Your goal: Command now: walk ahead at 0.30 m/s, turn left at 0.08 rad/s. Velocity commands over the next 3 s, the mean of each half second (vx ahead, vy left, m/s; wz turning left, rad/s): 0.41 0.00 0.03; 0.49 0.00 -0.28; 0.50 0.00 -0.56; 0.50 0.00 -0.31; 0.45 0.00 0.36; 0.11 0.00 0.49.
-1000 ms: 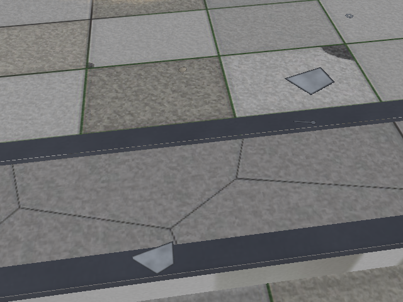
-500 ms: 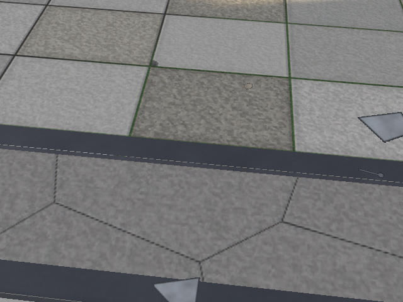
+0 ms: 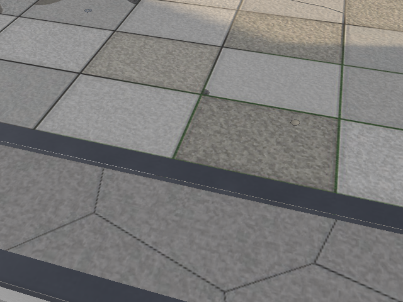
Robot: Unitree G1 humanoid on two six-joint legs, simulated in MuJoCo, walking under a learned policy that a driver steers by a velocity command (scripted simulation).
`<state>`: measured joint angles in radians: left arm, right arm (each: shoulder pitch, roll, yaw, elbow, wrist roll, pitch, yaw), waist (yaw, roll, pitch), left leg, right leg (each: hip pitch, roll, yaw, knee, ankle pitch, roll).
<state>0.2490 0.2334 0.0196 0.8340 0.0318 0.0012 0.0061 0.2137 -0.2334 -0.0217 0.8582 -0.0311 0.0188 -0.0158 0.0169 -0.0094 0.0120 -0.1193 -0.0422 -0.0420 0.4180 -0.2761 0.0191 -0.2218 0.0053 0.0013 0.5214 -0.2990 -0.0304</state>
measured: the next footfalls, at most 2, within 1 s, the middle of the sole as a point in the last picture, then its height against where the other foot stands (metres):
right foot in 0.22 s outside the picture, level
left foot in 0.74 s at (166, 288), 0.16 m higher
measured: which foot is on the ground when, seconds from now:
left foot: down 0.00-0.22, up 0.24-0.72, down 0.74-1.00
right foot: up 0.00-0.20, down 0.22-0.76, up 0.78-1.00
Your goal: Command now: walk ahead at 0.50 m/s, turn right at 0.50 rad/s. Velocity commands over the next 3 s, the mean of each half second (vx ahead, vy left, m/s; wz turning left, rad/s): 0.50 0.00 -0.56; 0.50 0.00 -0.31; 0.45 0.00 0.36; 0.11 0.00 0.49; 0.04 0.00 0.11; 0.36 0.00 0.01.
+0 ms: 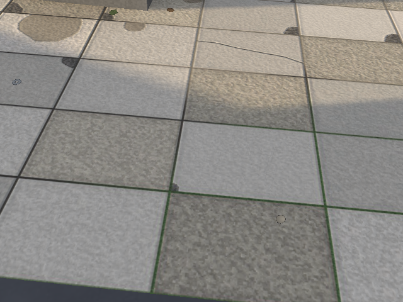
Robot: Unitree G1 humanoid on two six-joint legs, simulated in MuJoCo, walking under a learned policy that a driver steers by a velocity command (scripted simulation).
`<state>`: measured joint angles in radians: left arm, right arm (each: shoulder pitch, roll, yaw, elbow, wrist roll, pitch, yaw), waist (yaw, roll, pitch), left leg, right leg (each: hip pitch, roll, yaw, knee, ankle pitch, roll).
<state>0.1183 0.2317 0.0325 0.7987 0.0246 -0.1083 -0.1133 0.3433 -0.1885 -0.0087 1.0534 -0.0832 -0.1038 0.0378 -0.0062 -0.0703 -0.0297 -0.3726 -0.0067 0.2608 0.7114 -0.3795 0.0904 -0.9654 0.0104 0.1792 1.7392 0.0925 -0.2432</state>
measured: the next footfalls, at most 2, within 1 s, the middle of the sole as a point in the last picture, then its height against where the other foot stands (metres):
right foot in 0.32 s outside the picture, level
left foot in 0.64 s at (179, 277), level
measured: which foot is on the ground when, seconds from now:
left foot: down 0.00-0.32, up 0.34-0.62, down 0.64-1.00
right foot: up 0.00-0.30, down 0.32-0.64, up 0.66-1.00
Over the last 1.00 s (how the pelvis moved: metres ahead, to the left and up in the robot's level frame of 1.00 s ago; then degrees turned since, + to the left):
0.46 0.09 0.13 -9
